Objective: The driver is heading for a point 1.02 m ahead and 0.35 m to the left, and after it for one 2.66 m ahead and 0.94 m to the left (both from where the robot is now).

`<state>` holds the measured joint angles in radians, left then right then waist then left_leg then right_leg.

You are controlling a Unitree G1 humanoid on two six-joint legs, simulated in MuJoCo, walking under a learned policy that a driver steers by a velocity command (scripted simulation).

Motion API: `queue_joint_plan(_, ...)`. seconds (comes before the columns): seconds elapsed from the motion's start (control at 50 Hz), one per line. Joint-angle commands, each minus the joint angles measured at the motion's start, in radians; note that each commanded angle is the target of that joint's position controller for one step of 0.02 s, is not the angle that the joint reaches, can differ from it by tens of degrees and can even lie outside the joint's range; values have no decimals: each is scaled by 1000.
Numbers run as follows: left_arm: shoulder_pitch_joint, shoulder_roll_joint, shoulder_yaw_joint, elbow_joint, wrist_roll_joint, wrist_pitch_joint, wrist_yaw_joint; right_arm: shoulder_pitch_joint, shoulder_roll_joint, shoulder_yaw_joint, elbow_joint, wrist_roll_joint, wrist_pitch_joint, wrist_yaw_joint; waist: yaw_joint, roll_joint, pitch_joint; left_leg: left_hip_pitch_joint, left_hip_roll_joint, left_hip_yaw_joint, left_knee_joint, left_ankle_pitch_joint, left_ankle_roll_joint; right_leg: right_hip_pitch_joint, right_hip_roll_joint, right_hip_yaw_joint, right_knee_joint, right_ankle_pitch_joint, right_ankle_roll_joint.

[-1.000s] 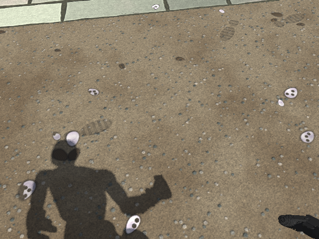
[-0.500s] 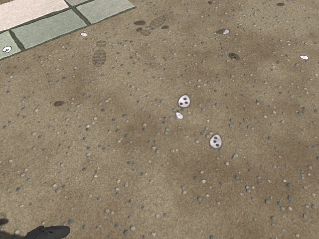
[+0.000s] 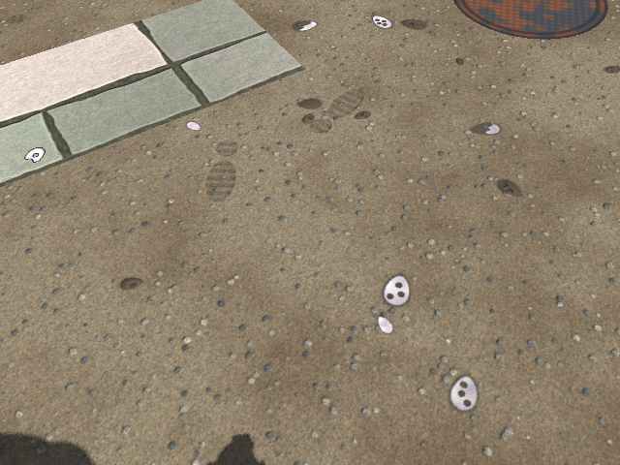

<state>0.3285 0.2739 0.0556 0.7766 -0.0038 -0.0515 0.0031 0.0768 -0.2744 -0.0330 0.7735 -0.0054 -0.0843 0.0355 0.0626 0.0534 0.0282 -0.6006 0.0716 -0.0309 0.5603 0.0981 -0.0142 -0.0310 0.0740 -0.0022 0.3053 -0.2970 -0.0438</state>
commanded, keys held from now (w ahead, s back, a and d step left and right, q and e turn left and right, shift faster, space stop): no key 0.22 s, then w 0.78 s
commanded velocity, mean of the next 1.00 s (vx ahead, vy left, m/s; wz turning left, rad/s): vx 0.33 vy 0.00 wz -0.02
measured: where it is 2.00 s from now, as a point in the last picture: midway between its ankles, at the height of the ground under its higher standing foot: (304, 300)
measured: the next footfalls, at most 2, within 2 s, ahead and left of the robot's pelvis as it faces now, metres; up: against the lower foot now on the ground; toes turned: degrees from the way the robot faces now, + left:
left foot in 0.04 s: +0.22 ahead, +0.13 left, +0.00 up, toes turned +1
right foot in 0.42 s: +0.15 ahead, -0.10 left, +0.00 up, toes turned -1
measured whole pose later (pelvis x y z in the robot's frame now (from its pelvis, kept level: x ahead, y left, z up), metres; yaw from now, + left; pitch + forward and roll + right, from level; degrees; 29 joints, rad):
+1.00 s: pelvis +0.35 +0.08 +0.00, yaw +1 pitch +1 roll +1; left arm 0.29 0.27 0.07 0.93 -0.02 -0.09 0.02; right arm 0.20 -0.25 -0.05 0.91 0.00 -0.08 0.03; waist 0.00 -0.03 0.02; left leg -0.23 -0.04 0.06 0.38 -0.18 0.06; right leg -0.49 -0.10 0.01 1.14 -0.31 -0.03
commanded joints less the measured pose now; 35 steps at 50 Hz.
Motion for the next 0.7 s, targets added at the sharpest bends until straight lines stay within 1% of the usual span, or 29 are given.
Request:
queue_joint_plan(0.02,-30,159,42,-26,-6,1,11,33,-119,-37,-45,-9,-16,7,-68,-145,-52,164,-35,6,-67,-22,45,-20,-262,110,79,584,-102)
queue_joint_plan(0.04,-43,149,38,-24,-6,5,14,110,-136,-47,-17,-17,-19,3,-107,-131,-89,272,-55,27,-110,36,64,-24,-223,95,176,628,-76)
queue_joint_plan(0.06,-5,121,29,-26,10,5,15,170,-193,-60,-5,-27,-23,-4,-113,-49,-170,442,22,-30,-87,420,94,-76,-147,54,340,515,-28)
queue_joint_plan(0.08,150,50,4,-16,25,-1,10,198,-230,-59,-11,-45,-17,-11,-57,136,-325,777,249,-267,-20,700,252,-321,-57,40,637,37,41)
queue_joint_plan(0.1,191,50,-2,17,9,7,7,229,-142,-38,5,-26,-2,-9,-79,210,-435,831,327,-430,-69,632,346,-406,-17,103,806,-407,80)
queue_joint_plan(0.12,135,130,17,14,-13,23,6,201,-122,-30,3,-4,9,-1,-94,117,-382,739,291,-420,-131,335,321,-443,-52,149,865,-408,83)
queue_joint_plan(0.14,48,140,23,0,-20,43,15,129,-110,-25,-5,1,19,0,-86,49,-265,625,251,-363,-180,101,277,-491,-84,114,866,-361,88)
queue_joint_plan(0.16,7,132,25,-9,-12,64,23,64,-93,-17,-12,-4,26,-2,-71,36,-183,499,231,-328,-227,-63,255,-491,-113,100,819,-310,93)
queue_joint_plan(0.18,-10,126,27,-12,-3,84,32,12,-85,-14,-17,-11,31,-6,-51,59,-139,390,201,-296,-272,-203,232,-441,-142,98,743,-261,96)
queue_joint_plan(0.2,0,109,24,-5,-1,95,37,-26,-91,-16,-17,-20,39,-10,-33,93,-107,299,158,-242,-307,-280,210,-372,-141,78,654,-229,100)
queue_joint_plan(0.22,17,88,20,11,2,97,43,-41,-94,-19,-14,-28,43,-14,-25,108,-104,254,134,-201,-320,-288,204,-313,-131,57,586,-205,100)
queue_joint_plan(0.24,37,78,18,24,5,93,45,-28,-107,-24,-6,-24,45,-20,-27,113,-128,246,125,-180,-334,-341,208,-271,-122,36,535,-175,94)
queue_joint_plan(0.28,35,92,21,35,6,79,40,-2,-163,-45,6,2,50,-31,-38,119,-152,251,137,-194,-375,-509,218,-237,-104,-3,475,-100,72)
queue_joint_plan(0.3,31,99,24,40,6,71,37,0,-176,-51,9,12,53,-38,-38,115,-148,243,149,-207,-392,-576,216,-227,-102,-14,454,-77,58)
queue_joint_plan(0.32,27,96,24,46,7,64,33,-3,-175,-53,9,19,56,-43,-33,106,-136,228,154,-212,-403,-622,210,-212,-102,-22,421,-57,43)
queue_joint_plan(0.36,42,72,21,68,12,48,25,-19,-160,-52,11,31,63,-49,-10,87,-105,182,144,-192,-402,-680,188,-147,-95,-48,315,2,11)
queue_joint_plan(0.38,63,60,20,86,16,42,22,-25,-144,-50,12,35,65,-50,6,75,-91,155,126,-171,-384,-703,169,-103,-87,-59,258,13,-7)
queue_joint_plan(0.4,95,54,19,104,19,36,21,-40,-118,-44,8,36,67,-49,25,49,-69,128,95,-140,-336,-712,141,-73,-89,-48,188,-16,-30)
queue_joint_plan(0.42,147,83,24,119,23,27,24,-68,-66,-30,-9,33,64,-45,42,-61,-43,60,32,-73,-170,-675,96,-43,-193,106,48,-159,-77)
queue_joint_plan(0.44,181,158,41,125,12,22,30,-94,-2,-16,-33,30,51,-39,39,-269,-12,-99,-98,85,124,-584,33,-6,-370,405,-128,-410,-160)
queue_joint_plan(0.46,127,230,59,107,20,9,29,-104,-61,-32,-46,37,31,-36,25,-324,80,-196,-95,23,279,-554,54,-82,-471,613,-228,-512,-232)
queue_joint_plan(0.48,59,180,47,83,21,-13,34,-65,-105,-46,-29,41,18,-32,-16,-257,100,-234,-51,-32,348,-480,63,-68,-447,565,-217,-438,-211)
queue_joint_plan(0.5,38,140,37,83,10,-28,31,-37,-110,-51,-8,35,12,-27,-33,-228,83,-259,-39,-38,355,-416,66,-18,-407,478,-200,-326,-172)
queue_joint_plan(0.52,42,126,34,85,-2,-35,27,-40,-104,-53,2,23,8,-26,-30,-196,58,-264,-25,-30,343,-370,61,30,-378,404,-189,-229,-142)
queue_joint_plan(0.54,63,109,30,96,-8,-37,25,-62,-92,-51,2,16,5,-22,-18,-176,49,-257,-14,-22,320,-317,51,55,-360,343,-187,-133,-127)
queue_joint_plan(0.56,88,90,24,107,-5,-39,25,-81,-70,-47,2,14,4,-18,-11,-165,32,-224,-16,-1,299,-267,39,57,-337,287,-185,-48,-118)
queue_joint_plan(0.6,110,91,24,121,-1,-35,25,-111,-35,-36,-2,19,7,-9,2,-174,22,-144,-24,34,204,-199,18,31,-301,196,-186,49,-112)
queue_joint_plan(0.64,126,115,31,131,0,-30,26,-161,-18,-26,-13,25,8,-4,22,-186,36,-58,-35,59,102,-161,5,-16,-288,143,-189,94,-112)
queue_joint_plan(0.7,153,141,40,153,-8,-25,21,-209,-31,-21,-28,32,7,4,43,-194,59,21,-45,77,9,-166,8,-32,-303,123,-172,127,-121)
